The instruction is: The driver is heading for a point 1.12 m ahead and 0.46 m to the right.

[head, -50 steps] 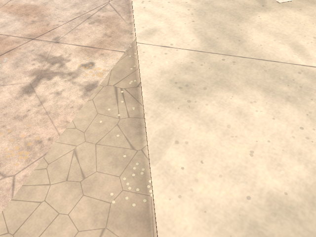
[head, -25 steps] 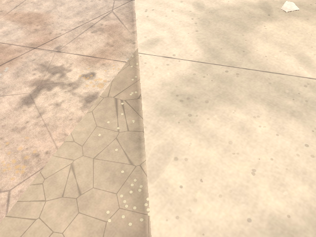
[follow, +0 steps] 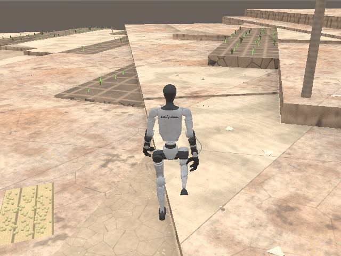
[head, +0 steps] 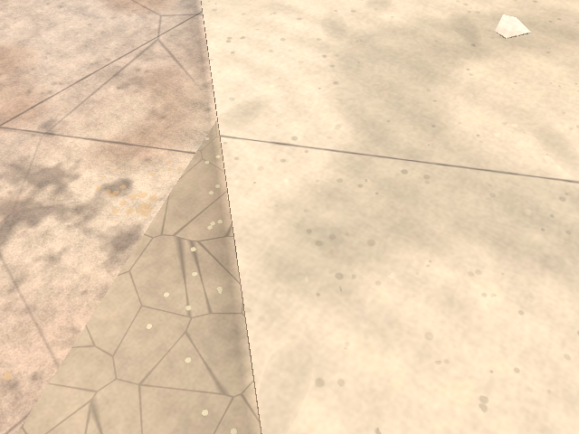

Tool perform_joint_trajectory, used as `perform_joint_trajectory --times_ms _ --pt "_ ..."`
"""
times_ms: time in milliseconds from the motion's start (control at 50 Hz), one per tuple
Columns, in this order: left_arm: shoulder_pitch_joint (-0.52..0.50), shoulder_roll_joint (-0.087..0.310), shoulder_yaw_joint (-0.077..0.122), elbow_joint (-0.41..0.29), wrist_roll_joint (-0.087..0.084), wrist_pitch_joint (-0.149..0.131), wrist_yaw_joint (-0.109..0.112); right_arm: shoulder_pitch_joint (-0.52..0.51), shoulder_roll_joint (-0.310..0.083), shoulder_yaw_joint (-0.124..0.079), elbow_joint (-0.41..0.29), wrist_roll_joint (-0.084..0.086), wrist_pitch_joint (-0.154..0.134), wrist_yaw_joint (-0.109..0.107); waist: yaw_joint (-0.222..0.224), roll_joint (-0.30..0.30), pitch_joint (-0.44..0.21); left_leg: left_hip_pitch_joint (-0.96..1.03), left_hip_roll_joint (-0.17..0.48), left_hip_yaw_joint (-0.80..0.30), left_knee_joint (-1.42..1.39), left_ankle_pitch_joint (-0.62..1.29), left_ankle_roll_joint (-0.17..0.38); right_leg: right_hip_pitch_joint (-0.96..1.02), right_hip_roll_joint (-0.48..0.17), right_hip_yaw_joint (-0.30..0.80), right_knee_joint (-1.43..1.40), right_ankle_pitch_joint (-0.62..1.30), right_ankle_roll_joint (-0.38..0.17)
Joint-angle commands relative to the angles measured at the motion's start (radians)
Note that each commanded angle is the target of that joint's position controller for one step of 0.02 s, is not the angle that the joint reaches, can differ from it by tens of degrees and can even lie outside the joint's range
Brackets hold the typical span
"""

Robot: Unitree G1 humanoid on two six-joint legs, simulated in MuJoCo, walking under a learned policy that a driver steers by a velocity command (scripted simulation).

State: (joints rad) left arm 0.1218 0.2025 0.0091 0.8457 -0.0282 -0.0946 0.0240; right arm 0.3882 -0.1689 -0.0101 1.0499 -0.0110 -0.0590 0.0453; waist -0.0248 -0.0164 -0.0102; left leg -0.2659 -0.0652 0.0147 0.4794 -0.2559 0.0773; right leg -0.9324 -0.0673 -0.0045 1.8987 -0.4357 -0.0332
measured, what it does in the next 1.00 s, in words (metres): climbs, turning right: right foot 0.09 m higher, then left foot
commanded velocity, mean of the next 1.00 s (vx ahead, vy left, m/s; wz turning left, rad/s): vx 0.50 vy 0.00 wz -0.39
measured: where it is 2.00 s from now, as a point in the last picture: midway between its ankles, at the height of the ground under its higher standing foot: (435, 248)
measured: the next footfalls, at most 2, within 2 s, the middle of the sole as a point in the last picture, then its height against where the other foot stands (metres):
right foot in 0.26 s outside the picture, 0.09 m higher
left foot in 0.82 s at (280, 343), level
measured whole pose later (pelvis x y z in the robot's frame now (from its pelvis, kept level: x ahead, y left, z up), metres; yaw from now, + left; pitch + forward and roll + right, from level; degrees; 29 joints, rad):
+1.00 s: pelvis +0.56 -0.04 +0.09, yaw -26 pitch +2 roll +2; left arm 0.28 0.30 0.06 0.73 -0.03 -0.05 0.01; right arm 0.22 -0.22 -0.06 0.72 -0.01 -0.11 0.01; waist -0.01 -0.05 0.01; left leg -0.27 -0.04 0.06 0.38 -0.15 0.04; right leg -0.55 -0.04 0.07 1.27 -0.31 -0.04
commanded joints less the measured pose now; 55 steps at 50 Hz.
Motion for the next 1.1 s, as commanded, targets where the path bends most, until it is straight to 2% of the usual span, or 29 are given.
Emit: perform_joint_trajectory --times_ms 20,80,120,160,200,240,260,280,300,320,340,360,380,420,460,520,640,720,760,800,820,840,860,880,900,920,940,1000,1100 --pt "0.004 -0.013 -0.025 -0.117 0.019 0.002 0.000 -0.112 -0.082 0.011 -0.080 -0.005 -0.023 -0.014 0.096 0.064 0.073 -0.136 0.260 -0.259 -0.286 0.143 0.170 -0.117 -0.076 0.018 -0.163 0.144 -0.004" --pt "-0.114 -0.009 -0.032 -0.162 0.049 -0.014 0.004 -0.017 -0.118 -0.002 -0.070 0.001 -0.016 -0.044 0.043 0.042 0.019 -0.062 0.235 -0.196 -0.339 0.337 0.147 0.001 -0.078 -0.039 -0.491 0.297 0.013" --pt "-0.231 -0.034 -0.043 -0.199 0.032 -0.014 -0.001 0.100 -0.119 -0.006 -0.046 0.021 -0.006 -0.055 -0.013 0.051 0.027 0.097 0.263 -0.185 -0.361 0.453 0.143 0.004 -0.055 -0.087 -0.684 0.273 0.005" --pt "-0.286 -0.047 -0.049 -0.214 0.007 -0.016 -0.024 0.167 -0.121 -0.006 -0.029 0.017 0.014 -0.056 -0.029 0.097 0.044 0.255 0.286 -0.139 -0.339 0.574 0.132 -0.010 -0.014 -0.159 -0.799 0.189 -0.024" --pt "-0.272 -0.037 -0.042 -0.211 0.000 -0.021 -0.049 0.174 -0.123 0.000 -0.039 0.003 0.028 -0.047 -0.001 0.175 0.008 0.323 0.290 -0.071 -0.238 0.966 0.118 0.117 0.058 -0.236 -0.858 0.082 -0.075" --pt "-0.166 0.002 -0.015 -0.188 -0.002 -0.018 -0.061 0.163 -0.123 0.006 -0.053 -0.015 0.033 -0.048 0.083 0.247 -0.092 0.375 0.291 -0.026 -0.049 1.403 0.105 0.315 0.140 -0.247 -0.934 0.058 -0.128" --pt "-0.042 0.057 0.008 -0.154 -0.005 -0.013 -0.067 0.119 -0.137 0.002 -0.074 -0.025 0.027 -0.053 0.148 0.257 -0.168 0.330 0.280 -0.017 0.091 1.441 0.092 0.497 0.122 -0.136 -0.984 0.113 -0.169" --pt "0.104 0.121 0.034 -0.104 0.015 -0.005 -0.067 0.101 -0.108 -0.001 -0.118 -0.019 0.010 -0.055 0.166 0.100 -0.262 0.043 0.203 0.029 0.342 1.268 0.043 0.783 -0.007 0.185 -1.034 0.048 -0.262" --pt "0.297 0.206 0.069 -0.058 0.039 0.012 -0.054 0.024 -0.120 -0.008 -0.153 -0.014 -0.020 -0.048 0.242 -0.184 -0.323 -0.229 0.010 -0.050 0.717 0.354 -0.017 1.019 -0.158 0.670 -1.403 -0.081 -0.379" --pt "0.265 0.191 0.058 -0.031 0.035 0.007 -0.042 -0.004 -0.124 -0.020 -0.188 -0.011 -0.054 -0.024 0.165 -0.264 -0.287 -0.444 -0.015 -0.190 0.934 -0.075 -0.011 1.066 -0.242 0.921 -1.593 -0.167 -0.382" --pt "0.177 0.140 0.043 -0.042 0.031 0.002 -0.042 -0.050 -0.148 -0.031 -0.215 0.020 -0.066 -0.016 0.111 -0.171 -0.115 -0.539 0.026 -0.184 1.012 -0.082 0.001 0.908 -0.244 0.835 -1.602 -0.236 -0.342" --pt "0.122 0.101 0.034 -0.042 0.035 -0.007 -0.049 -0.137 -0.141 -0.032 -0.254 0.035 -0.068 -0.023 0.081 -0.039 -0.009 -0.545 0.063 -0.146 1.003 -0.036 0.018 0.742 -0.216 0.705 -1.608 -0.188 -0.299" --pt "0.078 0.073 0.024 -0.037 0.034 -0.019 -0.055 -0.155 -0.129 -0.038 -0.278 0.033 -0.064 -0.035 0.018 0.044 0.035 -0.485 0.109 -0.131 0.934 0.011 0.025 0.607 -0.172 0.563 -1.630 -0.051 -0.251" --pt "0.021 0.046 0.025 -0.044 0.031 -0.033 -0.060 -0.093 -0.106 -0.040 -0.289 0.022 -0.041 -0.055 -0.054 -0.014 0.021 -0.375 0.148 -0.123 0.836 0.028 0.013 0.504 -0.085 0.383 -1.654 0.097 -0.222" --pt "0.072 0.076 0.036 -0.034 0.021 -0.037 -0.050 -0.124 -0.106 -0.044 -0.307 0.004 -0.034 -0.064 -0.046 -0.008 0.008 -0.365 0.145 -0.089 0.728 0.092 -0.011 0.532 -0.035 0.273 -1.680 0.257 -0.223" --pt "0.210 0.117 0.051 -0.008 0.010 -0.028 -0.019 -0.274 -0.102 -0.048 -0.366 -0.013 -0.038 -0.066 0.006 0.011 -0.002 -0.433 0.131 -0.074 0.523 0.233 -0.060 0.654 -0.022 0.239 -1.689 0.384 -0.225" --pt "0.355 0.141 0.060 -0.015 0.004 0.006 0.014 -0.459 -0.105 -0.053 -0.432 0.008 -0.048 -0.046 0.082 -0.057 0.015 -0.516 0.096 -0.111 0.257 0.351 -0.125 0.864 -0.065 0.333 -1.666 0.314 -0.220" --pt "0.359 0.161 0.069 -0.047 -0.001 0.024 0.011 -0.563 -0.090 -0.038 -0.475 0.025 -0.062 -0.027 0.130 -0.064 0.081 -0.391 0.053 -0.065 0.072 0.289 -0.130 0.787 -0.058 0.363 -1.609 0.211 -0.208" --pt "0.324 0.186 0.077 -0.062 -0.010 0.032 0.020 -0.515 -0.128 -0.051 -0.477 0.039 -0.066 -0.023 0.099 -0.099 0.064 -0.218 0.046 -0.077 -0.015 0.269 -0.127 0.748 -0.067 0.393 -1.572 0.202 -0.181" --pt "0.248 0.194 0.080 -0.094 -0.002 0.026 0.015 -0.342 -0.192 -0.083 -0.448 0.033 -0.083 -0.033 -0.005 -0.145 -0.003 -0.008 0.042 -0.066 -0.055 0.187 -0.074 0.735 -0.038 0.398 -1.431 0.426 -0.145" --pt "0.223 0.156 0.067 -0.114 0.008 0.019 0.003 -0.186 -0.245 -0.103 -0.423 0.022 -0.088 -0.042 -0.078 -0.107 -0.123 0.220 0.128 -0.121 -0.049 0.194 -0.019 0.665 0.020 0.341 -1.218 0.453 -0.102" --pt "0.275 0.073 0.045 -0.148 0.023 0.011 -0.004 -0.024 -0.318 -0.116 -0.412 0.001 -0.084 -0.057 -0.089 0.086 -0.327 0.576 0.350 -0.382 -0.029 0.111 0.061 0.452 0.110 0.231 -0.909 0.210 -0.057" --pt "0.425 0.073 0.030 -0.165 -0.021 -0.002 -0.007 -0.019 -0.333 -0.116 -0.406 -0.017 -0.080 -0.041 -0.012 0.460 -0.432 0.730 0.515 -0.848 -0.166 -0.052 0.210 0.202 0.147 0.186 -0.658 -0.146 -0.022" --pt "0.399 0.169 0.054 -0.124 -0.035 0.008 0.000 -0.073 -0.190 -0.087 -0.426 -0.013 -0.076 -0.043 -0.026 0.282 -0.313 0.624 0.488 -0.791 -0.186 -0.148 0.189 0.134 0.070 0.206 -0.528 -0.059 -0.008" --pt "0.283 0.201 0.062 -0.137 -0.019 0.017 -0.001 -0.108 -0.141 -0.071 -0.422 0.002 -0.069 -0.047 -0.045 0.120 -0.184 0.477 0.445 -0.585 -0.185 -0.079 0.147 0.135 0.037 0.169 -0.515 0.031 0.001" --pt "0.218 0.179 0.063 -0.154 -0.004 0.018 -0.002 -0.146 -0.148 -0.068 -0.416 0.004 -0.064 -0.044 -0.025 0.031 -0.121 0.349 0.394 -0.463 -0.205 0.039 0.125 0.172 0.005 0.150 -0.538 0.097 0.005" --pt "0.182 0.166 0.065 -0.173 0.006 0.019 -0.008 -0.161 -0.140 -0.064 -0.403 0.000 -0.063 -0.040 -0.009 0.046 -0.072 0.266 0.352 -0.378 -0.233 0.119 0.119 0.189 -0.020 0.151 -0.574 0.139 0.002" --pt "0.182 0.120 0.065 -0.184 -0.007 0.040 -0.025 -0.159 -0.119 -0.062 -0.362 0.002 -0.073 -0.031 0.020 0.100 -0.031 0.171 0.298 -0.207 -0.290 0.235 0.118 0.214 -0.044 0.121 -0.598 0.177 -0.006" --pt "0.078 0.122 0.066 -0.221 0.001 0.052 -0.033 -0.136 -0.177 -0.075 -0.310 -0.002 -0.075 -0.036 0.017 0.075 0.034 0.170 0.312 -0.065 -0.340 0.345 0.129 0.121 -0.052 0.134 -0.764 0.321 0.020"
